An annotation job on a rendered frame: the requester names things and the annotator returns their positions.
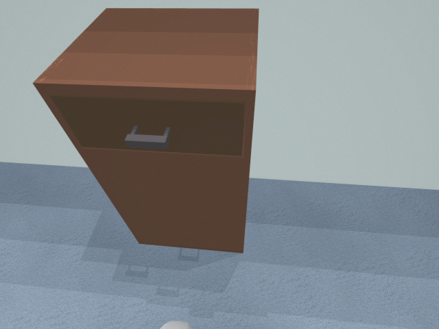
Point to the handle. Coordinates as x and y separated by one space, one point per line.
147 141

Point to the drawer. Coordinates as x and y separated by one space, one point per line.
197 126

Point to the cabinet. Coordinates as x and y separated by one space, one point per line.
196 201

